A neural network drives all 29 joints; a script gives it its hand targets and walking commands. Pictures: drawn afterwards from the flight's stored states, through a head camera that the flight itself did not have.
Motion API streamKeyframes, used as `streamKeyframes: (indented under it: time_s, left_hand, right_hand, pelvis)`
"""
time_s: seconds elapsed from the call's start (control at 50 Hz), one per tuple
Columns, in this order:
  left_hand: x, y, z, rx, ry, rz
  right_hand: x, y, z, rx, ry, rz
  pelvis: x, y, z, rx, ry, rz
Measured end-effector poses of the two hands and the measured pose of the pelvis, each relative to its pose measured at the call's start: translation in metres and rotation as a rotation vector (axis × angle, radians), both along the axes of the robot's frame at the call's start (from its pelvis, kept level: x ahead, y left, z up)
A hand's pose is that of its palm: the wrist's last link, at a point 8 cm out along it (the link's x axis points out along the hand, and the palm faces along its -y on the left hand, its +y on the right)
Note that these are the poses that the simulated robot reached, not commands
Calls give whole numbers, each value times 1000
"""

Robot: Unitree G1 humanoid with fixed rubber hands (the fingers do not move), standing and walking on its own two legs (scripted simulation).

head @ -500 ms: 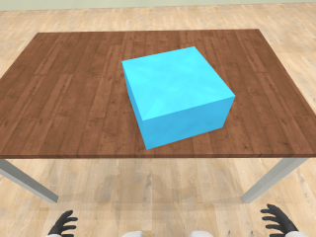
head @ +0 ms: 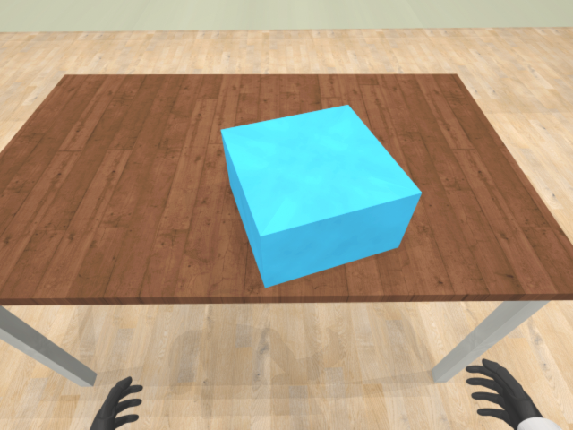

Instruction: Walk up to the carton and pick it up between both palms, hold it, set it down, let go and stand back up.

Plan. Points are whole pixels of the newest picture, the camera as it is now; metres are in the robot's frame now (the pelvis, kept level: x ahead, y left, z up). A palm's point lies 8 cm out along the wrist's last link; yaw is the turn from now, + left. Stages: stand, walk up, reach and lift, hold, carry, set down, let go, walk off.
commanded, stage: reach and lift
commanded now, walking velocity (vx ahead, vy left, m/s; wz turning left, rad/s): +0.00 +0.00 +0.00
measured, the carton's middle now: (310, 188) +0.53 -0.04 +0.00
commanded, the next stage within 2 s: none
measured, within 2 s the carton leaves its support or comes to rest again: neither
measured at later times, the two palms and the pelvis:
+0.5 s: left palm (164, 387) +0.18 +0.17 -0.01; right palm (520, 357) +0.21 -0.32 -0.02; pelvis +0.01 -0.02 +0.01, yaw +0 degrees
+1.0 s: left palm (178, 359) +0.20 +0.15 +0.04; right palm (538, 356) +0.20 -0.32 +0.01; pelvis +0.01 -0.01 +0.01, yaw +0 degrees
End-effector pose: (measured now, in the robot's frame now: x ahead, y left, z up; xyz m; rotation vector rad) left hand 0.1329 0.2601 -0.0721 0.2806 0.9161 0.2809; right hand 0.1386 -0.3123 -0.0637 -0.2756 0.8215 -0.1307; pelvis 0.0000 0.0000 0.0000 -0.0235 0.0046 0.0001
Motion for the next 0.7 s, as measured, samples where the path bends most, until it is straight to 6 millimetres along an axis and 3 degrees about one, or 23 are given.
streamKeyframes:
  time_s: [0.12, 0.26, 0.44, 0.54, 0.7]
  left_hand:
    - [27, -9, 18, -12, -123, -58]
    - [51, -45, 42, -49, -218, -77]
    - [50, -85, 56, -92, -240, -41]
    - [47, -86, 66, -74, -274, -25]
    - [50, -89, 76, -68, -341, -31]
  right_hand:
    - [21, 12, 20, 54, -108, -11]
    - [45, 10, 30, 144, -188, 5]
    - [64, -6, 38, 181, -245, 45]
    - [67, -5, 43, 198, -282, 64]
    - [50, -1, 37, 236, -259, 51]
  pelvis:
    - [1, 10, 2, -11, -7, 2]
    - [2, 3, 5, 5, 5, 5]
    - [9, -14, 6, 19, 28, 0]
    - [12, -15, 6, 20, 31, 0]
    - [13, -13, 6, 17, 33, -1]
